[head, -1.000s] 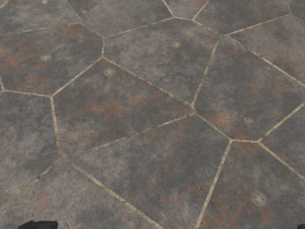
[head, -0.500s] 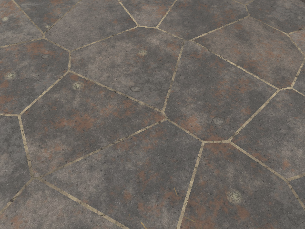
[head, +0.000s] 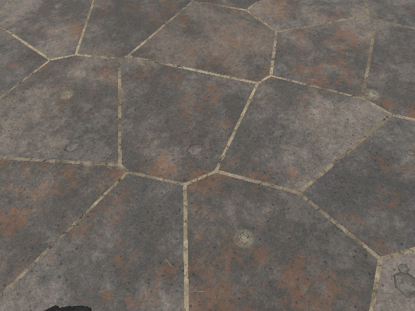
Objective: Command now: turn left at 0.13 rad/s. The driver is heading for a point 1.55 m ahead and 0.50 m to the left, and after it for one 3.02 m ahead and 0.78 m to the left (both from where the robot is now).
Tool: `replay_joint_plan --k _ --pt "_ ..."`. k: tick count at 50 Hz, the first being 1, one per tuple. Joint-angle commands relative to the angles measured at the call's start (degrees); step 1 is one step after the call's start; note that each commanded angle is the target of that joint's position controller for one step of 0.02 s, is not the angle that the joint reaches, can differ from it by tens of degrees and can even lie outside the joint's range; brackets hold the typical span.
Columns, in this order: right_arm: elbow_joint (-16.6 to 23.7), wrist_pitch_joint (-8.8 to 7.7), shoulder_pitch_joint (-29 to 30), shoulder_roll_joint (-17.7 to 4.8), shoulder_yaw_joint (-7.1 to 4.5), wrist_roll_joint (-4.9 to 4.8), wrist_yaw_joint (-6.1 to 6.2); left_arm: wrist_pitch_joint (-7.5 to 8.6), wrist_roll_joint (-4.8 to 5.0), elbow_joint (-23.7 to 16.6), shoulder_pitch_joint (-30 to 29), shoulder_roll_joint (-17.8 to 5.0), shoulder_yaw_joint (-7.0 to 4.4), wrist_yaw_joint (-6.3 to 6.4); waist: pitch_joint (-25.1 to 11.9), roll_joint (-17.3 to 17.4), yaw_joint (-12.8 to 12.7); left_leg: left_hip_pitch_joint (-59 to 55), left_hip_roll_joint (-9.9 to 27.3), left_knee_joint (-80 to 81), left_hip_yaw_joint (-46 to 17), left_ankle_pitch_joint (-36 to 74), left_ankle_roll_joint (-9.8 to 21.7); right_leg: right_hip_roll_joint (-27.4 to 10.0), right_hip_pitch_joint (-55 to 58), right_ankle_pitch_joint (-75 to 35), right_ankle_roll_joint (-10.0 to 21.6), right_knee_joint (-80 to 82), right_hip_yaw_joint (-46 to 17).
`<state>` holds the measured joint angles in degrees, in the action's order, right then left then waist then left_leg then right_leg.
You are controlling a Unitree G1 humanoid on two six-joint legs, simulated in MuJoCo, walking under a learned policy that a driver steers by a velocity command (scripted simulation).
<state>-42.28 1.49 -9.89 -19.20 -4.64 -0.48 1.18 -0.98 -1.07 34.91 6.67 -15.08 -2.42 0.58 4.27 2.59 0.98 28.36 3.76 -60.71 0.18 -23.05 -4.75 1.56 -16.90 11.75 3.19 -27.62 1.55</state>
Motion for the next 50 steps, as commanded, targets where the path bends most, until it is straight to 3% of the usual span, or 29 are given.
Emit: replay_joint_plan --k 1,3,4,7,11,15,16,17,18,19,20,22,23,24,26,31,33,34,35,37,40,42,43,44,45,46,47,48,50 --pt "2.95 0.24 -0.98 -2.42 0.37 -0.48 0.06 1.53 -1.12 -2.14 -2.48 -6.45 -1.46 0.68 -8.07 -10.64 -1.35 -7.94 1.08 8.65 -1.10 3.82 -0.58 -13.00 2.55 -11.28 8.70 10.54 -4.18" --pt "4.68 0.47 0.97 -5.27 -0.21 -0.73 0.12 0.73 -0.86 -1.00 -1.06 -10.47 -2.84 1.15 -5.42 -10.85 -2.98 -4.31 1.08 8.55 -0.19 1.45 -0.24 -16.34 3.88 -4.60 10.62 12.12 -7.15" --pt "5.18 0.59 0.98 -5.90 -0.42 -0.87 0.12 0.36 -0.63 -0.62 -0.71 -10.90 -3.08 1.34 -4.50 -10.23 -3.21 -2.39 1.54 7.97 -0.26 0.32 -0.10 -17.89 4.69 -2.51 11.26 12.64 -8.44" --pt "6.01 0.96 0.42 -4.59 -0.35 -0.77 -0.13 0.07 -0.04 0.22 -0.93 -9.73 -3.11 1.51 -3.17 -8.52 -3.16 1.34 2.98 7.14 -0.24 -1.97 0.11 -20.49 7.44 -2.63 11.84 12.83 -8.94" --pt "7.04 1.15 -0.79 -2.82 -0.17 -0.78 -1.17 -0.02 0.09 0.57 -2.52 -9.90 -3.77 1.33 -5.81 -7.70 -2.18 -1.82 2.68 11.29 2.33 -3.00 1.09 -20.98 10.12 -14.07 11.07 9.83 -4.00" --pt "7.34 1.69 -4.82 -2.70 -0.85 -1.15 -2.34 -0.57 1.83 0.95 -4.00 -10.50 -4.51 1.04 -9.10 -7.98 0.83 -10.36 -0.20 25.38 6.02 4.72 4.41 -20.63 11.18 -19.29 6.17 1.85 2.29" --pt "6.84 1.75 -7.03 -4.06 -1.60 -0.88 -1.93 -0.59 2.34 2.00 -2.20 -9.22 -4.46 0.81 -8.99 -5.50 1.56 -15.31 -1.65 31.91 4.60 11.34 6.63 -18.15 7.88 -13.07 2.38 -3.87 5.42" --pt "6.93 1.55 -9.78 -10.17 -3.55 -0.76 -0.81 -0.43 1.26 2.13 -0.53 -7.06 -4.09 0.52 -8.39 6.05 1.43 -23.82 5.06 38.30 -8.75 29.42 11.19 -12.10 -3.44 0.79 -3.16 -17.69 10.15" --pt "9.14 0.53 -9.41 -17.17 -4.76 0.48 -0.34 -0.03 -0.96 -2.49 -6.25 -4.61 -2.97 0.67 -7.05 19.09 1.02 -29.48 17.76 39.51 -32.81 46.43 22.94 -1.26 -23.08 26.57 -8.50 -32.49 7.10" --pt "9.78 -1.03 -10.43 -14.54 -4.22 2.18 -1.10 0.39 -0.46 -3.25 -10.08 -6.79 -3.44 0.92 -12.36 10.18 4.61 -29.86 19.20 41.05 -33.23 43.40 27.45 -0.41 -25.39 28.87 -7.94 -41.76 -3.65" --pt "9.39 -2.14 -8.35 -13.16 -3.70 1.79 -1.19 0.62 0.82 -3.09 -9.75 -7.57 -3.77 0.93 -10.52 6.66 2.64 -29.39 16.03 41.08 -28.23 39.63 24.64 -1.34 -26.57 23.71 -6.62 -43.39 -6.12" --pt "10.21 -1.96 -2.31 -10.08 -2.94 -0.94 -0.17 0.91 0.33 -1.30 -7.10 -8.95 -4.35 1.62 -8.35 2.07 -0.62 -27.91 10.95 39.63 -21.87 36.61 18.85 -2.96 -27.17 13.78 -6.17 -39.50 -7.27" --pt "9.97 -1.64 -3.59 -8.63 -2.39 -1.88 0.40 1.39 0.20 -0.47 -4.91 -9.17 -4.51 1.04 -10.97 1.98 -1.10 -27.48 8.76 41.45 -21.15 24.73 18.16 -2.82 -24.35 9.70 -6.20 -37.71 -7.14" --pt "10.04 -1.63 -5.06 -8.06 -2.08 -1.94 0.54 1.96 0.74 -0.03 -4.24 -8.67 -4.37 0.16 -11.45 2.08 -0.65 -27.53 7.59 44.09 -22.66 7.65 18.02 -2.30 -23.75 5.91 -6.11 -35.15 -6.94" --pt "10.22 -2.30 -6.87 -8.66 -1.92 -1.35 0.55 3.19 1.74 -0.34 -6.63 -8.39 -4.27 -0.87 -7.86 3.81 0.66 -26.94 7.58 48.89 -27.10 -10.55 18.47 -1.27 -25.44 2.43 -6.17 -27.42 -7.11" --pt "9.34 -3.41 -8.96 -10.14 -2.07 -1.15 1.16 6.71 2.03 -0.24 -10.25 -7.61 -3.89 -1.66 -3.95 6.84 1.91 -23.68 5.01 48.62 -26.90 -6.23 17.94 0.93 -20.61 -1.84 -7.73 -11.28 -7.78" --pt "9.51 -3.45 -8.21 -9.33 -1.56 -1.20 0.99 7.38 2.36 0.16 -9.73 -7.12 -3.48 -2.08 -3.43 8.22 1.90 -21.45 4.59 47.40 -24.97 -3.86 17.52 0.57 -17.80 -3.20 -8.25 -8.16 -6.39" --pt "7.60 -2.54 -10.67 -11.07 -2.16 2.70 -1.70 3.76 -3.23 2.63 -6.33 -6.33 -2.25 -2.97 -4.93 10.83 3.75 -20.81 1.07 47.65 -22.84 -5.79 16.37 0.09 -15.54 -2.26 -8.38 -10.25 -1.18" --pt "7.37 -2.53 -11.56 -8.88 -1.58 2.70 -2.81 2.66 -3.01 2.03 -7.24 -5.97 -2.19 -3.10 -3.14 10.56 4.41 -19.03 1.34 48.18 -22.56 -5.60 16.37 -0.92 -14.44 -2.39 -8.21 -9.19 -0.38" --pt "7.02 -3.20 -12.29 -8.16 -1.10 2.17 -3.68 2.32 -1.47 0.51 -9.91 -7.10 -1.95 -3.23 -1.22 9.94 5.33 -18.39 3.73 49.58 -24.06 -6.65 16.59 -2.33 -13.20 -1.33 -6.54 -7.26 0.74" --pt "6.46 -4.09 -10.36 -9.23 -1.17 1.97 -2.75 2.99 -0.87 0.29 -7.42 -8.89 -2.08 -3.37 0.28 7.76 2.90 -19.38 7.96 51.18 -24.12 -4.44 16.36 -3.86 -8.97 1.68 -1.80 -4.15 1.29" --pt "5.59 -4.56 -8.43 -8.75 -0.73 2.37 -1.93 3.43 -0.95 3.90 4.45 -10.16 -2.83 -2.70 -2.56 3.14 -3.85 -16.64 6.26 41.41 -17.27 15.38 14.90 -0.55 5.59 4.28 1.36 -0.68 2.35" --pt "5.78 -4.82 -7.06 -6.77 -0.04 2.99 -1.62 4.02 -1.00 8.04 18.24 -13.07 -3.93 -2.06 -8.76 -5.37 -10.18 -10.19 1.63 21.02 -9.84 28.52 13.32 -3.21 20.76 11.06 3.41 0.82 -4.63" --pt "9.50 -5.75 -5.12 -3.67 1.05 2.33 -1.51 4.23 -1.10 9.21 26.39 -19.71 -5.13 -1.91 -12.17 -21.54 -11.54 5.87 -6.06 1.17 -1.79 14.05 9.35 -15.14 30.04 36.37 8.29 12.66 -33.71" --pt "10.91 -6.29 -2.54 -3.75 1.39 3.18 -1.62 4.01 -0.30 8.84 21.21 -17.01 -4.43 -3.08 -6.37 -20.66 -7.43 19.59 -9.80 -5.77 -5.23 -0.84 8.25 -18.15 29.74 39.32 10.16 20.10 -52.80" --pt "9.81 -6.34 -1.17 -5.29 1.47 3.73 -1.84 3.96 -0.15 7.50 16.12 -13.78 -3.80 -3.42 -3.31 -10.61 -5.30 22.63 -5.45 -10.03 -6.66 3.99 8.34 -18.31 27.31 34.80 11.19 16.35 -46.15" --pt "8.93 -6.72 -0.22 -5.92 1.56 4.16 -2.32 4.23 0.03 7.40 16.33 -12.30 -3.57 -3.34 -3.66 -5.40 -5.25 20.53 -3.10 -9.28 -6.41 7.42 7.79 -16.08 24.28 27.78 11.30 14.87 -39.20" --pt "8.82 -6.92 0.01 -5.41 1.77 4.42 -2.71 4.45 0.04 7.97 17.28 -11.40 -3.21 -2.87 -3.00 -4.30 -4.35 18.42 -1.59 -6.42 -6.01 8.36 7.13 -13.84 20.76 24.11 11.01 16.24 -34.96" --pt "9.22 -6.08 1.28 -3.93 2.74 5.31 -3.38 5.18 0.61 9.63 18.24 -9.62 -2.38 -1.97 -0.55 -7.03 -2.91 15.90 -0.35 -1.15 -4.87 9.86 4.90 -9.70 15.91 17.42 10.65 18.73 -30.23"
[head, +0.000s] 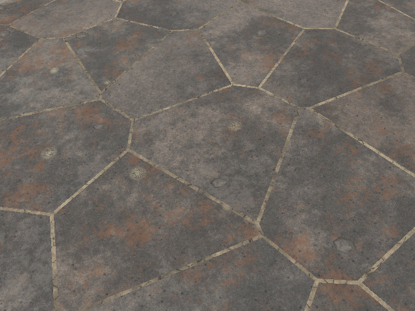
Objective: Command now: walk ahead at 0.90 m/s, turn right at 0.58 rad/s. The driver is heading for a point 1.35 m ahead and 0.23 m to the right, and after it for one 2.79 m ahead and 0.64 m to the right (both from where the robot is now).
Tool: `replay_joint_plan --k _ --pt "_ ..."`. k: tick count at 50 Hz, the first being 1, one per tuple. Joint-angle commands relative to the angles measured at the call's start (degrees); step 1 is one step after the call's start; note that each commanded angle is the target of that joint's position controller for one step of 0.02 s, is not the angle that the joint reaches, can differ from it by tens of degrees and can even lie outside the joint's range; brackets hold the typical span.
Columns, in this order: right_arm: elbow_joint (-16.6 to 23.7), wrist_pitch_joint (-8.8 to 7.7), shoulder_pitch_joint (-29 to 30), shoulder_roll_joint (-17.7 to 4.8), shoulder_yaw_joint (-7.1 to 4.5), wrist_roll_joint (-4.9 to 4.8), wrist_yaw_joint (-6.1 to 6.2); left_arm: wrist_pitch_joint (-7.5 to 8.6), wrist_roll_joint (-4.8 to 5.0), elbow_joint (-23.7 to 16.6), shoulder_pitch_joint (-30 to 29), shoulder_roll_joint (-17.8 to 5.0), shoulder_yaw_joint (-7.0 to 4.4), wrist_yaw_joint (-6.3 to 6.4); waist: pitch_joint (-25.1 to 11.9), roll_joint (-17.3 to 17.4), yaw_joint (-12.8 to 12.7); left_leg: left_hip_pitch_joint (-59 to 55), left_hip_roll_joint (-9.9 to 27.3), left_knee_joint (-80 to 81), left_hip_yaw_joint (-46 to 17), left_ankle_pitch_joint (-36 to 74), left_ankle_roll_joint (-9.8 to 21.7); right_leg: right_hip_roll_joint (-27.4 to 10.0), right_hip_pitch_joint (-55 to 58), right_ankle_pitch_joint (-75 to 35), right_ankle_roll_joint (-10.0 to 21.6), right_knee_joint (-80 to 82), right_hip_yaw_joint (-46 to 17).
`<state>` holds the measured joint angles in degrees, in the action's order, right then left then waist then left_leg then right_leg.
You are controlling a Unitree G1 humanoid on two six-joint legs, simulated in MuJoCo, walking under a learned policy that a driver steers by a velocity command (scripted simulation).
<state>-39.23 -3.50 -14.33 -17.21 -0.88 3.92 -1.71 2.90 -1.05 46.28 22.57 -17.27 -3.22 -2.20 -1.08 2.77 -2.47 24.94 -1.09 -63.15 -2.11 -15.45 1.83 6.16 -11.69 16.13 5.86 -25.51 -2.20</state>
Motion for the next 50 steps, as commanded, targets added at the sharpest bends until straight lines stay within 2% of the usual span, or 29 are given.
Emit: replay_joint_plan --k 1,5,9,11,12,13,14,15,16,17,18,19,20,23,26,28,31,33,34,35,36,37,38,39,40,43,45,47,50 --pt "6.43 -0.60 6.67 -5.63 -0.69 0.91 -0.74 1.57 0.89 -1.17 3.28 -7.31 -1.53 1.05 5.65 -7.69 0.57 19.44 4.45 2.81 -1.48 2.23 -2.53 -13.38 9.61 9.53 8.49 17.36 -25.13" --pt "9.83 -0.22 17.66 -4.08 0.84 -0.40 -1.31 1.62 1.07 0.17 5.74 -8.03 -2.10 1.49 8.78 -6.38 -1.64 17.94 2.49 16.46 2.75 7.83 -4.98 -10.37 4.92 -6.77 9.11 19.14 -21.15" --pt "12.21 -0.76 23.98 -3.06 1.63 -1.53 -1.29 1.64 1.58 2.41 8.64 -8.94 -2.48 1.98 6.71 -8.22 -3.77 8.17 -0.12 27.74 4.25 15.61 -3.67 -11.26 5.85 -29.82 7.20 16.92 -20.93" --pt "11.09 -0.95 19.62 -4.60 0.99 -1.80 -0.47 1.78 1.77 2.28 5.86 -10.26 -2.69 2.30 3.41 -7.75 -0.48 -3.26 -2.06 32.22 3.91 14.67 -2.16 -11.02 5.66 -44.07 4.62 11.49 -19.38" --pt "9.22 -0.99 13.62 -6.98 -0.06 -1.80 0.39 2.02 1.73 2.39 5.44 -11.67 -2.96 2.25 -1.51 -7.34 2.26 -13.37 -3.63 31.60 4.10 10.98 -1.25 -10.47 4.93 -53.98 3.04 3.97 -18.58" --pt "6.24 -1.04 2.79 -9.16 -1.28 -2.27 1.50 2.26 1.44 2.05 3.19 -13.56 -3.37 1.94 -7.23 -7.12 8.19 -26.52 -2.71 31.89 3.12 8.82 -0.48 -9.12 1.44 -55.02 1.65 -8.27 -17.95" --pt "3.30 -1.09 -9.14 -12.24 -2.98 -1.78 2.98 3.02 1.12 1.15 0.51 -12.55 -3.24 1.69 -12.70 -6.09 13.91 -40.71 3.53 30.11 -1.93 1.05 0.58 -6.31 -6.95 -45.57 1.06 -22.46 -17.05" --pt "1.91 -1.26 -17.72 -16.33 -4.48 0.70 4.06 3.51 1.70 -0.72 2.13 -3.00 -1.12 1.88 -20.48 7.23 13.78 -53.66 20.80 34.68 -22.17 -24.00 3.50 -0.95 -19.15 -4.55 0.98 -43.40 -11.62" --pt "2.43 -0.67 -12.21 -17.40 -4.71 0.58 3.53 2.53 3.30 -3.43 5.10 -2.41 0.00 1.89 -24.24 17.24 8.65 -51.54 29.55 47.06 -48.49 -36.00 7.09 -0.11 -27.36 10.80 0.79 -53.55 -6.67" --pt "3.25 -0.42 -5.23 -11.26 -4.07 -0.34 3.37 1.43 1.50 -2.30 -0.41 -6.51 -0.61 2.05 -12.88 8.45 8.19 -41.80 25.02 48.38 -41.77 -36.51 6.68 -5.07 -30.58 3.58 1.30 -53.57 -5.27" --pt "2.65 -0.51 -2.84 -7.29 -3.15 -0.63 3.15 0.76 0.38 -2.26 -3.33 -6.97 -0.87 1.34 -6.37 2.75 7.38 -34.36 23.08 47.53 -31.60 -25.88 6.51 -7.43 -30.32 -0.02 1.08 -51.47 -4.13" --pt "1.48 -0.68 -2.82 -5.70 -2.79 -0.24 2.95 0.12 -0.14 -2.27 -5.11 -6.07 -0.83 0.61 -2.63 -0.21 6.61 -29.03 21.11 48.75 -24.81 -16.27 6.10 -8.91 -29.37 -0.50 0.72 -50.32 -3.44" --pt "-0.08 -1.10 -3.76 -4.82 -2.41 -0.34 3.03 -0.65 -0.83 -3.00 -6.61 -4.79 -0.68 -0.19 0.29 0.25 5.57 -24.93 19.47 49.89 -18.88 -10.81 5.66 -10.13 -29.22 -0.28 0.40 -49.84 -3.23" --pt "-3.99 -2.87 -5.74 -2.24 -1.83 -2.37 1.86 -2.86 -0.92 -6.73 -11.81 -1.28 0.55 -1.62 5.10 2.21 3.31 -20.66 18.80 53.55 -7.41 -0.23 4.03 -13.27 -33.05 -0.96 -0.32 -48.04 -2.39" --pt "-5.48 -4.13 -4.90 -2.40 -1.65 -2.36 1.50 -2.84 -1.19 -11.19 -18.23 -0.79 1.78 -2.82 7.26 1.94 1.39 -16.18 15.76 56.67 3.69 12.35 2.92 -13.16 -33.06 -9.33 -0.63 -41.67 -1.39" --pt "-6.76 -4.65 -5.26 -3.29 -1.64 -1.87 1.24 -2.22 -0.85 -11.85 -21.02 -1.06 2.62 -3.28 8.78 -0.69 1.02 -12.65 11.70 60.42 10.25 17.28 2.97 -9.92 -26.71 -14.72 -0.08 -29.18 1.08" --pt "-10.07 -4.35 -10.30 -8.42 -2.21 -2.95 1.17 -0.93 -1.32 -13.14 -26.85 -1.78 3.44 -3.47 11.73 -2.52 1.50 -14.62 14.20 64.20 10.74 37.55 5.73 -6.04 -16.01 -16.59 1.94 -14.81 7.99" --pt "-11.72 -3.37 -12.18 -12.69 -2.74 -3.06 1.61 -0.54 -2.33 -11.00 -21.37 -4.54 2.58 -2.36 5.16 0.36 -2.20 -22.11 15.11 51.98 10.02 66.00 6.04 -2.22 -5.66 -10.36 3.12 -13.18 10.23" --pt "-12.09 -2.72 -11.52 -14.89 -3.08 -2.81 1.96 -0.44 -2.62 -8.08 -11.58 -6.89 1.39 -1.32 -1.25 2.36 -7.28 -21.91 15.48 38.86 8.92 71.72 5.51 -1.10 5.44 -5.93 3.67 -12.72 8.03" --pt "-11.89 -2.19 -9.76 -15.18 -3.05 -3.22 2.13 -0.34 -3.03 -4.57 0.04 -9.77 -0.04 -0.06 -6.86 2.43 -13.66 -15.54 13.27 21.97 8.62 64.11 4.78 -3.38 19.76 -6.30 4.19 -7.97 4.66" --pt "-10.41 -2.08 -11.94 -8.10 -1.68 -2.58 1.56 -0.15 -3.85 -2.68 5.71 -15.65 -1.67 1.39 -14.06 -5.32 -11.32 -2.96 6.99 -0.93 6.65 19.34 4.60 -17.77 33.15 9.27 3.46 -8.22 -10.91" --pt "-7.85 -2.33 -18.95 -1.62 -0.52 -5.51 1.39 0.39 -4.08 -4.51 4.21 -18.72 -2.48 1.75 -25.52 -16.24 -4.73 11.67 0.81 -20.58 -1.19 -12.13 4.07 -33.95 42.64 17.38 6.13 0.83 -39.15" --pt "-6.88 -1.98 -10.09 -8.02 -2.05 -5.31 1.89 0.24 -2.69 -4.22 1.95 -15.31 -2.51 1.94 -19.73 -6.50 -7.40 16.14 2.59 -21.90 -3.37 -4.76 4.52 -31.07 33.95 16.95 5.09 7.18 -36.94" --pt "-6.31 -1.84 -7.25 -6.71 -1.97 -5.16 1.60 0.96 -2.40 -3.11 -2.33 -11.29 -1.39 2.00 -7.59 -5.64 -4.13 17.93 5.19 -18.16 -2.23 -0.02 4.35 -28.38 23.87 11.26 4.76 8.14 -26.79" --pt "-7.45 -1.39 -7.54 -4.72 -1.59 -4.75 1.18 1.61 -2.27 -2.47 -5.04 -8.23 -0.90 1.73 -1.72 -4.38 -1.48 15.70 7.37 -14.47 -1.74 1.72 3.93 -25.88 15.41 4.68 3.77 10.35 -19.74" --pt "-9.75 1.88 -10.13 -1.15 -1.65 -3.16 -0.37 3.19 -0.85 -0.66 -6.22 -3.23 0.32 1.71 2.59 -5.53 3.40 10.67 9.69 -11.07 -1.53 2.94 2.87 -21.21 5.19 -1.63 0.66 15.29 -5.15" --pt "-7.20 3.00 -4.15 0.11 -1.69 -2.88 -1.00 4.38 0.25 0.87 -5.30 -2.45 0.34 1.31 6.26 -6.30 3.91 15.60 10.81 -8.87 -0.31 5.72 2.42 -20.76 4.52 -9.93 -0.47 17.69 1.92" --pt "-4.91 3.03 1.49 1.20 -1.28 -3.14 -1.58 5.01 0.07 1.68 -6.03 -0.58 0.75 1.28 8.39 -7.04 4.36 16.37 9.28 -2.89 3.01 12.83 2.60 -16.01 2.59 -16.93 -2.26 19.46 10.72" --pt "-1.83 2.47 7.88 1.06 -0.43 -3.30 -2.72 5.44 0.06 2.38 -5.68 -2.14 0.68 2.03 9.89 -5.64 4.96 12.69 7.29 11.63 8.12 20.81 4.73 -14.92 3.50 -30.88 -2.97 20.50 18.06"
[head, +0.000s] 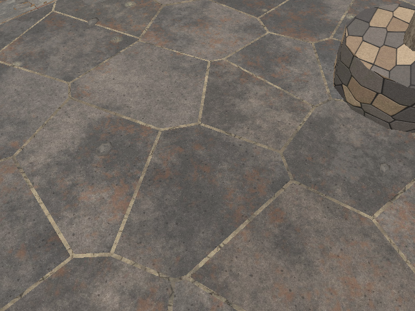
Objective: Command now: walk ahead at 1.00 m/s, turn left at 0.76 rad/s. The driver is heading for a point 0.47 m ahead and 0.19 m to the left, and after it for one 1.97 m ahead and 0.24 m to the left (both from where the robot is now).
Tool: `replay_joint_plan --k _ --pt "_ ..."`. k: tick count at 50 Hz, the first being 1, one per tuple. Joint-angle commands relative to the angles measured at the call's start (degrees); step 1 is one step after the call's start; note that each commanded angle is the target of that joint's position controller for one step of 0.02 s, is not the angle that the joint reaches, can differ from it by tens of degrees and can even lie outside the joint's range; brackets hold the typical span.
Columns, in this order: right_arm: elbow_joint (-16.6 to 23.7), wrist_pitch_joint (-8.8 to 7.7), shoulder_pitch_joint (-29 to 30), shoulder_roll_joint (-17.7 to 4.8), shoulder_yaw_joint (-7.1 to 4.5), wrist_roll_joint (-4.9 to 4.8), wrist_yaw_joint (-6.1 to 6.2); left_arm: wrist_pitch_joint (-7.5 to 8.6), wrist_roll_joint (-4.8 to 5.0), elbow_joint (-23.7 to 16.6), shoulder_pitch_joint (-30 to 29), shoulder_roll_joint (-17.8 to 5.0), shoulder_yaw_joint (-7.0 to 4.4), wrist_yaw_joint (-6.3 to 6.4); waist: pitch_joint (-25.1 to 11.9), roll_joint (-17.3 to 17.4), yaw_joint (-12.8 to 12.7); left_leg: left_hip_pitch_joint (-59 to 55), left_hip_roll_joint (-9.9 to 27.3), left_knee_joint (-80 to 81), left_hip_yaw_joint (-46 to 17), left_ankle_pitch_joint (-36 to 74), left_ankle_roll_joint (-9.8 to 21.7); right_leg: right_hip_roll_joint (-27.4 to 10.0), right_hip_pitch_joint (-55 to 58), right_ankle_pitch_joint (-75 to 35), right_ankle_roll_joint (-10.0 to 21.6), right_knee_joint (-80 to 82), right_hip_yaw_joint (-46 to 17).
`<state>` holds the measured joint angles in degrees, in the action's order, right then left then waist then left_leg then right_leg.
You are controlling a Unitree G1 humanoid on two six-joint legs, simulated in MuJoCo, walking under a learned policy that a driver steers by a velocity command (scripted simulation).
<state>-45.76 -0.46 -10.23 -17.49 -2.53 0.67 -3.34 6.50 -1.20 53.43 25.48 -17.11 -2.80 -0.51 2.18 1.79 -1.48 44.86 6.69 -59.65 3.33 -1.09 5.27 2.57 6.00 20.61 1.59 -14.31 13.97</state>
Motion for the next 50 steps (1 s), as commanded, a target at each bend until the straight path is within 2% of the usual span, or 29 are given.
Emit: replay_joint_plan --k 1,4,6,7,8,9,10,11,12,14,16,18,20,21,23,25,27,28,29,30,31,32,33,35,38,41,43,46,50 --pt "5.31 -0.74 5.62 1.07 1.39 0.11 -1.45 1.83 0.34 -4.53 -7.87 -3.59 0.08 0.81 6.90 -3.53 3.74 -9.63 -2.10 12.87 4.95 8.33 2.11 -11.66 -12.59 -40.96 1.00 9.64 3.07" --pt "3.64 -0.75 -0.35 -2.31 0.63 -0.06 -1.46 0.51 0.17 -5.26 -6.80 -9.36 -1.08 2.44 0.44 -6.46 7.99 -20.57 -9.07 17.25 9.18 5.93 4.42 -14.16 -3.28 -76.41 -0.55 -2.61 3.58" --pt "-1.17 -0.27 -18.36 -7.24 -1.60 -0.13 -0.35 -1.89 -0.60 -7.44 -11.43 -12.80 -2.29 3.06 -8.64 -8.57 17.58 -39.09 -12.06 15.73 7.12 -2.80 7.02 -16.22 -5.57 -84.58 0.17 -26.24 1.49" --pt "-4.29 -0.14 -28.42 -10.04 -3.33 -0.18 0.87 -2.79 -0.98 -8.02 -13.13 -12.66 -2.43 2.50 -12.11 -5.83 21.31 -51.02 -12.48 19.09 3.14 -8.21 8.96 -15.22 -12.30 -73.08 1.00 -45.23 0.20" --pt "-3.92 0.70 -24.40 -11.98 -4.98 -1.93 2.04 -2.62 -0.76 -8.03 -15.75 -7.76 -1.67 1.17 -5.74 6.75 18.96 -53.36 -9.48 25.04 -5.11 -11.40 11.20 -2.75 -26.16 -17.89 -0.35 -70.76 -1.02" --pt "-1.30 1.21 -16.50 -18.54 -5.51 0.51 1.95 -1.11 -0.90 -14.68 -7.34 -1.53 0.62 0.57 -9.86 16.33 5.09 -63.64 1.91 28.71 -35.09 -3.66 21.59 2.23 -49.11 8.07 -3.56 -86.60 -9.28" --pt "1.20 1.14 -15.05 -18.73 -6.19 0.54 2.25 0.55 -1.09 -16.94 -9.48 -3.50 1.31 0.79 -16.75 8.49 7.80 -67.24 8.00 43.22 -52.52 -24.46 25.96 0.39 -55.95 6.00 -2.48 -85.97 -19.41" --pt "0.60 0.70 -14.49 -13.47 -5.20 0.80 2.99 1.50 -1.21 -16.62 -13.18 -6.20 1.15 0.75 -6.82 -2.30 6.45 -57.19 7.89 48.98 -52.26 -30.94 21.50 -3.14 -57.10 2.20 -1.97 -78.58 -20.35" --pt "-0.52 0.02 -12.88 -10.32 -4.30 0.60 3.18 1.35 -1.41 -16.92 -15.21 -6.26 1.13 0.74 -1.72 -7.39 3.31 -47.63 5.57 48.60 -46.50 -27.23 18.22 -5.90 -53.14 -0.44 -2.21 -70.90 -20.30" --pt "-0.04 -1.96 -9.99 -9.06 -3.47 0.03 3.71 -1.19 -3.23 -16.33 -14.64 -4.98 1.93 0.81 2.01 -8.41 -0.48 -33.85 -0.10 48.26 -35.33 -15.66 15.91 -8.69 -45.31 -0.70 -3.97 -63.21 -19.74" --pt "0.36 -3.44 -9.33 -9.14 -3.12 -0.60 3.53 -2.89 -3.01 -17.51 -16.46 -4.37 2.32 0.56 4.27 -8.09 -1.56 -24.97 -3.80 47.65 -27.72 7.22 14.90 -9.67 -39.69 -0.79 -6.24 -53.68 -16.89" --pt "0.14 -3.72 -10.18 -10.31 -3.62 -0.69 3.47 -2.90 -2.15 -20.24 -21.72 -2.35 3.09 0.24 4.25 -6.73 -0.27 -23.03 -7.81 44.02 -21.22 29.37 11.97 -7.82 -36.42 -8.54 -6.68 -42.74 -13.44" --pt "-0.64 -3.03 -12.22 -9.53 -3.87 -1.26 3.31 -2.61 -1.21 -21.08 -23.45 -0.51 3.86 0.02 -0.26 -3.57 2.28 -27.12 -11.86 39.82 -15.63 36.30 6.58 -4.21 -32.15 -20.52 -4.70 -30.15 -10.77" --pt "0.13 -3.01 -14.65 -3.61 -2.63 -4.50 4.92 0.07 1.27 -23.83 -32.51 0.29 3.02 0.55 -0.88 -6.17 7.28 -26.80 -11.28 39.42 -18.24 25.05 3.94 -0.33 -30.76 -24.93 -5.33 -20.88 -12.18" --pt "-3.02 -2.21 -19.78 -5.17 -2.30 -2.80 6.30 1.74 1.78 -24.46 -33.86 0.70 2.59 0.04 -3.40 -0.27 9.16 -34.46 -8.42 39.36 -18.49 18.58 2.23 1.62 -28.39 -37.91 -4.25 -12.07 -11.20" --pt "-3.54 -2.01 -19.08 -4.90 -2.15 -0.96 6.92 2.29 1.13 -22.81 -28.90 -2.82 0.75 -0.14 -5.86 5.52 6.73 -41.23 -7.20 33.46 -18.52 20.62 0.35 2.38 -25.10 -41.77 -1.79 -10.21 -12.70" --pt "-1.42 -1.93 -12.03 -5.85 -2.32 0.12 6.62 2.54 1.14 -17.80 -13.72 -5.46 -1.04 -0.41 -10.49 6.35 -3.04 -40.78 -7.97 17.71 -14.37 29.41 -2.81 2.54 -12.20 -43.68 0.31 -8.33 -11.63" --pt "1.00 -2.15 -7.85 -3.96 -1.53 1.74 6.23 2.36 1.09 -13.57 -0.61 -6.80 -1.22 -0.55 -17.53 0.75 -8.31 -34.05 -10.46 -2.24 -10.98 10.96 -5.16 -5.50 1.89 -58.32 2.42 -12.02 -19.89" --pt "-0.62 -1.92 -24.15 1.62 -0.23 1.92 5.00 1.99 -0.97 -13.38 -3.25 -8.28 -0.43 -1.31 -25.64 -16.88 2.29 -17.01 -15.94 -23.05 -11.69 -38.19 -8.98 -21.40 19.10 -74.69 14.58 -17.99 -44.92" --pt "-1.59 -1.93 -28.90 -1.74 0.14 -0.06 3.56 1.30 -0.04 -14.82 -6.00 -8.23 -1.62 -1.78 -29.87 -13.82 1.81 -10.79 -13.08 -27.85 -15.64 -32.50 -8.45 -24.26 20.97 -54.94 20.09 -11.79 -58.51" --pt "1.31 -1.85 -17.75 -5.79 -0.69 -0.70 3.56 0.28 1.17 -18.30 -12.85 -7.44 -2.14 -1.24 -21.09 -7.21 -0.53 -6.75 -11.16 -28.54 -14.59 -27.89 -8.58 -21.22 11.97 -36.46 19.03 -8.43 -55.33" --pt "4.10 -1.84 -8.14 -8.11 -1.48 0.20 4.14 -1.02 1.76 -19.33 -17.14 -5.97 -1.62 -0.79 -13.46 2.38 -0.52 -6.44 -10.06 -25.17 -12.74 -23.92 -7.95 -17.10 -0.33 -25.15 15.80 -4.98 -50.00" --pt "6.04 -1.55 -4.46 -7.88 -1.69 0.63 4.79 -1.65 1.54 -19.63 -17.73 -6.98 -1.49 -0.51 -8.76 4.21 0.80 -6.64 -10.10 -23.24 -12.10 -22.67 -7.96 -15.02 -9.38 -22.11 15.27 -2.46 -48.77" --pt "7.72 -1.03 -5.29 -5.71 -1.47 1.20 5.28 -2.25 1.23 -19.33 -17.36 -7.44 -1.86 -0.39 -5.82 0.07 3.59 -10.47 -8.89 -14.63 -12.95 -21.48 -7.52 -9.73 -18.41 -22.21 13.31 -0.93 -44.44" --pt "8.56 -1.11 -4.27 -2.28 -0.65 1.19 6.22 -3.39 1.62 -18.71 -15.55 -7.51 -2.28 0.36 -7.85 -3.80 3.96 -13.66 -9.80 -0.37 -11.16 -21.13 -8.67 -6.42 -22.19 -31.91 11.68 -2.80 -40.38" --pt "9.49 -0.25 -0.71 -2.97 -0.96 0.59 6.64 -5.55 2.63 -18.97 -14.26 -10.37 -3.58 1.95 -11.30 -5.90 3.38 -15.20 -11.24 6.24 -12.38 -16.05 -10.00 -5.50 -21.99 -23.21 9.53 -3.57 -42.41" --pt "10.26 0.09 2.79 -3.39 -1.18 0.09 6.58 -6.99 3.39 -19.55 -14.20 -10.35 -3.86 2.83 -9.76 -7.72 2.18 -15.36 -11.77 10.68 -13.30 -13.23 -10.10 -4.03 -22.68 -10.78 7.32 -2.58 -44.11" --pt "11.34 -0.91 7.53 -3.29 -1.32 -0.50 6.06 -8.54 2.98 -19.81 -12.47 -9.76 -4.33 3.61 -7.14 -10.61 0.10 -16.44 -12.52 17.61 -14.29 -12.43 -9.97 -2.84 -21.17 -2.96 6.57 -2.34 -46.78" --pt "11.19 -3.02 8.66 -4.59 -2.18 -1.30 4.90 -9.38 2.69 -21.26 -12.05 -9.40 -5.10 3.65 -6.59 -12.71 -0.32 -23.26 -12.67 29.75 -15.19 -12.93 -8.67 -2.94 -17.33 -8.11 6.02 -5.20 -51.67"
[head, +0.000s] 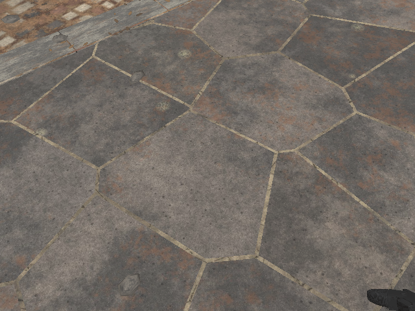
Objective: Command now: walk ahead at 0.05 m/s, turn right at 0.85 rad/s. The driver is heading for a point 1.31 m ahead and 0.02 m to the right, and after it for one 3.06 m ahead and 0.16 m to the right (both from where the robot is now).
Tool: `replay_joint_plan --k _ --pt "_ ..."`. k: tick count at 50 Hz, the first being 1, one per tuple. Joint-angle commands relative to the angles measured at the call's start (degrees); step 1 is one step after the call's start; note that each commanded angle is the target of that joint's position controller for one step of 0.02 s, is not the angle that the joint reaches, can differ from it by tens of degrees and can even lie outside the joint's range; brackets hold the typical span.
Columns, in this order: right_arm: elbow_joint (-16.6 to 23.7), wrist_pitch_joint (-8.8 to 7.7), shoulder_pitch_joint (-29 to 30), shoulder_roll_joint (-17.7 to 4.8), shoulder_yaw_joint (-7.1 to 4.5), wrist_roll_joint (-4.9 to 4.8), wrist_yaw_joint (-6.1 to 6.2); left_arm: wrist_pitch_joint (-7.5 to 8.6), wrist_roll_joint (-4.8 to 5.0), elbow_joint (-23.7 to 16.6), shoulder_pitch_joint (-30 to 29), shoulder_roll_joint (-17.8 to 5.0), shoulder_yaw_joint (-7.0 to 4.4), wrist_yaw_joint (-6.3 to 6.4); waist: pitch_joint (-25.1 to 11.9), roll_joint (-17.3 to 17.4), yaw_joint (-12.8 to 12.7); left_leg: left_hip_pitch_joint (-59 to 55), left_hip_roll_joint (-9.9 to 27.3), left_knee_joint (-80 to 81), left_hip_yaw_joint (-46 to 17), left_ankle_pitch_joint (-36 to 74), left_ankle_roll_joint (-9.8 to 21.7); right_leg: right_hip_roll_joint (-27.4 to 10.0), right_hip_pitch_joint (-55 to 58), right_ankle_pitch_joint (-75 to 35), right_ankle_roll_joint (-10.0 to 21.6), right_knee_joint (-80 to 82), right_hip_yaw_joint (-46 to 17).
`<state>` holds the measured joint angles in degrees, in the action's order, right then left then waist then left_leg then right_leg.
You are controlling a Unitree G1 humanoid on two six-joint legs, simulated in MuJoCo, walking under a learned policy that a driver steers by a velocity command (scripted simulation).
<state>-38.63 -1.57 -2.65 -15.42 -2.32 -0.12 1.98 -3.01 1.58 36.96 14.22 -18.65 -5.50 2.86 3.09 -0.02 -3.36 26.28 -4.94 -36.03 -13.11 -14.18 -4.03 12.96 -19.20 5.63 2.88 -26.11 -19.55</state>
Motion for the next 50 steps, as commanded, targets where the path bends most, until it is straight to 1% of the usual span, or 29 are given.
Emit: replay_joint_plan --k 1,2,3,4,5,6,8,12,15,18,22,24,25,26,27,28,30,32,34,36,39,43,44,45,46,47,48,49,50 --pt "3.51 -2.24 -0.16 -7.25 -2.79 -0.70 -0.64 0.08 0.15 -5.34 -1.42 -7.60 -2.42 0.15 -7.48 -11.07 2.33 -7.66 -0.13 10.81 1.52 2.33 1.26 -12.85 8.07 6.22 4.17 5.32 -19.00" --pt "2.70 -2.43 -1.97 -7.78 -3.20 -0.74 -0.68 0.06 0.65 -5.84 -2.13 -6.59 -2.08 -0.07 -8.12 -9.27 3.51 -13.40 2.58 17.62 1.81 8.11 2.50 -10.86 6.15 9.81 2.76 1.91 -17.71" --pt "2.94 -2.07 -1.47 -9.01 -3.46 -0.13 -0.49 -0.17 0.64 -5.31 1.66 -3.58 -1.19 -0.31 -11.79 -2.37 1.29 -22.00 11.15 18.23 -3.08 12.34 6.22 -7.03 1.53 24.59 0.63 -6.91 -12.13" --pt "3.73 -1.10 -0.41 -12.51 -3.89 2.00 -0.38 -0.04 1.01 -6.85 2.57 -3.54 -1.04 -0.47 -11.04 12.42 -0.36 -25.74 21.71 17.90 -14.66 22.41 14.23 -0.38 -10.37 32.12 -2.15 -18.01 0.57" --pt "4.10 -0.98 -1.10 -9.78 -3.83 3.20 -0.47 0.68 0.25 -6.61 3.41 -9.18 -2.47 -1.07 -11.45 13.71 0.30 -23.00 26.82 18.30 -19.03 22.56 18.43 -4.12 -13.19 30.50 -4.97 -30.71 3.44" --pt "5.10 -0.82 1.03 -7.20 -3.16 2.39 -0.22 0.58 0.27 -5.34 3.57 -12.04 -3.33 -1.40 -9.07 9.82 0.28 -21.06 24.42 17.73 -13.45 20.03 17.61 -6.45 -14.26 26.05 -6.59 -35.80 5.39" --pt "5.85 0.12 2.86 -5.66 -2.58 0.89 0.53 -0.62 -0.03 -3.57 4.74 -10.15 -3.11 -1.02 -6.07 5.55 0.45 -19.00 18.70 16.83 -4.71 13.26 14.15 -8.31 -16.61 19.36 -8.01 -43.33 8.26" --pt "5.30 1.35 -0.26 -6.50 -2.34 1.80 1.29 -0.55 0.63 -6.45 0.25 -6.29 -1.37 -1.47 -3.75 7.79 3.41 -19.84 16.82 18.85 4.33 17.98 16.01 -13.33 -21.25 14.31 -10.35 -44.69 15.94" --pt "3.89 1.78 -4.32 -8.31 -3.03 1.82 1.13 0.05 -0.08 -8.41 -3.67 -4.78 -0.46 -1.73 -5.87 7.50 6.08 -23.89 18.84 18.33 5.16 23.37 18.28 -16.10 -20.44 15.10 -11.48 -38.66 16.63" --pt "2.88 1.80 -3.75 -10.13 -3.36 1.06 -0.46 0.59 -1.45 -7.92 -3.18 -1.83 1.02 -1.55 -8.92 7.31 4.91 -21.29 18.76 16.41 6.77 30.97 19.30 -14.61 -9.89 19.04 -9.90 -28.65 17.22" --pt "0.61 0.96 -3.88 -7.62 -1.90 -0.97 -2.62 0.52 -2.04 -4.58 -1.14 -0.66 1.53 -1.22 -8.34 8.98 3.30 -17.39 17.10 14.19 4.82 26.70 17.82 -12.70 3.23 13.20 -7.39 -6.71 18.81" --pt "-0.55 0.65 -6.14 -10.04 -2.42 -2.53 -2.80 0.69 -1.60 -3.74 0.23 -3.92 0.54 -1.08 -6.97 9.49 2.19 -12.17 15.58 11.77 3.06 24.12 14.06 -11.63 13.41 0.95 -4.17 7.48 19.16" --pt "-0.35 0.05 -7.61 -8.81 -1.92 -1.63 -3.05 0.54 -1.70 -3.99 2.25 -7.44 -0.30 -0.47 -10.19 5.80 2.29 -6.72 13.62 8.78 3.26 14.44 10.00 -18.39 22.30 -7.51 -1.85 5.17 13.91" --pt "0.80 -0.76 -8.82 -4.70 -0.78 0.06 -3.75 -0.36 -2.86 -4.50 3.35 -11.93 -1.30 0.38 -13.07 -8.80 3.37 4.25 7.36 -1.88 8.45 -8.72 5.57 -30.74 30.66 -28.39 4.11 -0.56 5.30" --pt "1.47 -0.81 -7.64 -6.83 -1.65 -1.58 -3.26 -0.50 -3.37 -3.87 1.34 -11.51 -1.88 0.06 -12.75 -16.70 1.16 8.07 4.96 -11.83 14.49 -21.88 2.65 -37.75 21.67 -22.91 12.56 3.65 2.02" --pt "0.68 -0.01 -6.50 -11.10 -3.29 -2.29 -2.54 0.32 -3.95 -5.25 -0.73 -8.21 -0.91 -0.24 -9.19 -12.42 -0.01 8.29 6.11 -24.13 12.37 -22.62 1.16 -36.02 17.11 -20.22 13.92 6.23 3.50" --pt "-1.47 2.85 -10.83 -9.55 -4.10 -2.14 -1.07 1.63 -3.03 -5.81 -8.37 -4.16 0.29 -0.10 -5.40 -11.38 3.78 9.41 7.15 -32.33 11.51 -16.90 -0.50 -30.71 11.97 -15.53 9.52 7.15 12.24" --pt "-0.68 4.67 -11.74 -7.93 -3.98 -1.32 -0.34 2.37 -2.48 -5.37 -11.08 -3.09 0.48 0.03 -3.25 -10.30 4.93 9.46 8.07 -32.15 12.39 -10.91 -2.03 -29.43 9.41 -13.06 8.08 8.03 16.74" --pt "2.29 4.40 -8.55 -7.14 -3.56 -1.51 -1.44 3.06 -1.74 -3.87 -6.04 -4.07 -0.23 0.09 -5.48 -9.69 1.98 12.28 10.49 -27.89 13.79 -5.59 -1.61 -31.37 13.90 12.69 7.76 13.23 14.75" --pt "4.55 3.64 -6.00 -6.70 -3.29 -1.63 -2.80 4.06 -1.25 -2.85 -4.12 -5.68 -0.86 0.02 -5.19 -9.52 0.69 13.92 11.49 -22.79 13.97 -4.95 0.00 -33.26 16.90 24.45 6.88 16.17 12.87" --pt "5.98 2.70 -5.55 -5.62 -2.92 -1.55 -4.07 5.70 -0.92 -1.73 -4.18 -7.98 -2.00 -0.90 -2.75 -7.64 1.61 11.88 12.58 -15.70 14.48 -6.18 3.29 -34.47 17.02 26.42 5.79 18.64 15.55" --pt "5.96 2.58 -6.88 -5.60 -2.76 -2.32 -4.24 6.83 -0.19 -0.63 -5.32 -8.93 -2.82 -2.95 0.55 -6.41 3.22 7.52 13.13 -11.73 17.46 -9.81 6.69 -34.64 15.68 25.81 4.89 18.70 21.17" --pt "6.44 4.08 -5.78 -7.33 -3.02 2.84 -6.57 5.69 -5.64 -0.13 -3.21 -7.89 -2.00 -3.52 -1.66 -7.05 2.68 1.42 9.47 -6.01 22.53 -10.64 8.17 -33.02 14.52 30.93 2.31 16.82 26.30" --pt "5.69 4.19 -6.87 -7.09 -3.26 2.68 -7.26 4.92 -5.52 0.32 -3.57 -8.12 -2.09 -3.79 -0.82 -7.38 3.58 -5.15 7.26 -3.91 25.85 -8.40 8.97 -31.38 10.17 31.34 1.34 13.06 29.11" --pt "3.44 3.84 -12.05 -6.75 -3.46 2.11 -7.04 4.41 -4.72 0.23 -4.57 -8.07 -1.87 -3.78 -1.22 -4.21 6.89 -13.98 4.25 -1.29 27.76 -6.45 9.99 -29.25 4.84 27.13 0.46 4.71 32.62" --pt "-1.41 3.28 -24.31 -9.01 -4.76 1.91 -6.04 4.22 -4.86 -0.11 -5.28 -5.88 -1.07 -3.87 -4.29 5.47 12.60 -25.45 0.86 0.39 24.95 -11.22 11.49 -24.87 -1.10 12.00 -0.48 -17.26 37.10" --pt "-3.18 2.71 -33.40 -15.03 -5.78 1.22 -5.01 4.50 -4.56 -4.36 -11.50 0.61 1.10 -4.30 -3.58 22.96 16.82 -32.88 13.70 11.47 -1.85 -26.96 16.44 -18.62 -22.21 24.79 -2.91 -42.73 36.38" --pt "1.13 1.99 -27.82 -18.28 -5.44 0.67 -4.56 5.28 -5.69 -9.89 -17.66 1.46 1.85 -4.57 -3.16 23.19 14.81 -32.56 20.85 26.47 -31.65 -34.03 21.40 -11.68 -38.74 28.52 -4.25 -51.27 21.14" --pt "2.00 1.77 -24.88 -17.36 -5.39 0.92 -3.88 6.18 -5.75 -10.57 -19.04 -1.62 1.53 -4.96 -0.78 13.38 13.64 -33.95 24.38 27.90 -31.05 -30.69 22.41 -15.92 -42.99 22.86 -4.12 -52.86 16.98"
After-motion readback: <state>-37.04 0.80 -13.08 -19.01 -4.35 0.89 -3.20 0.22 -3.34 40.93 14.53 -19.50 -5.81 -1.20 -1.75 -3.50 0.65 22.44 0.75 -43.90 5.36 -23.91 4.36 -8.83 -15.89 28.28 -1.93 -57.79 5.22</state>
